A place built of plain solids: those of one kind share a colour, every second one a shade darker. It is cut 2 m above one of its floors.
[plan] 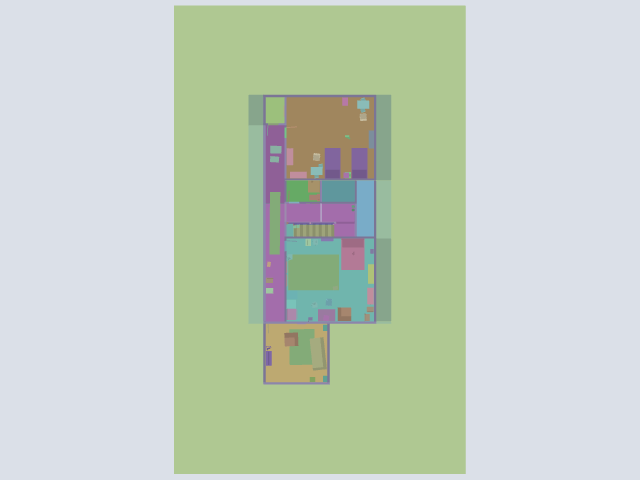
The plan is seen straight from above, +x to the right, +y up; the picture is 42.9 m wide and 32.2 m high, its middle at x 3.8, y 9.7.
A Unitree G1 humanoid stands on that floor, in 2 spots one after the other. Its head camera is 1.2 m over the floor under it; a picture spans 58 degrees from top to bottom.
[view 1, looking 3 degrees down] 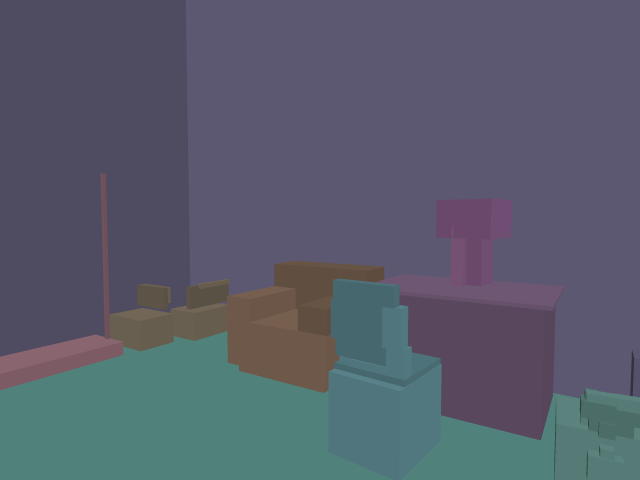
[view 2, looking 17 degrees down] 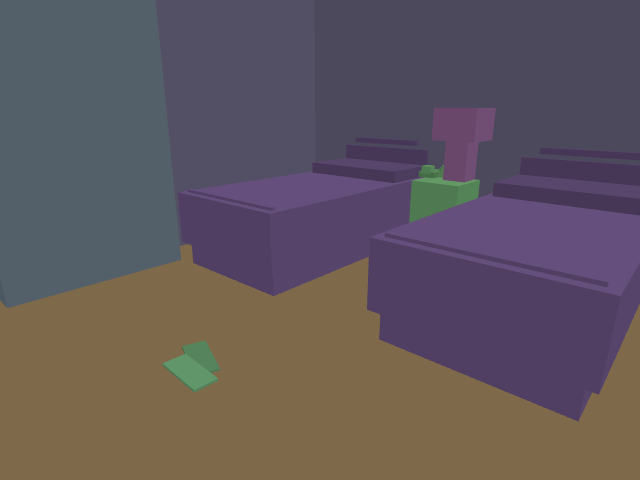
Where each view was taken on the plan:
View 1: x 3.48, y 7.58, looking -57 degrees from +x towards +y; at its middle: wall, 3.98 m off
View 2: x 3.98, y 17.57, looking -48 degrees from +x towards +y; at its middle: child_bed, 3.04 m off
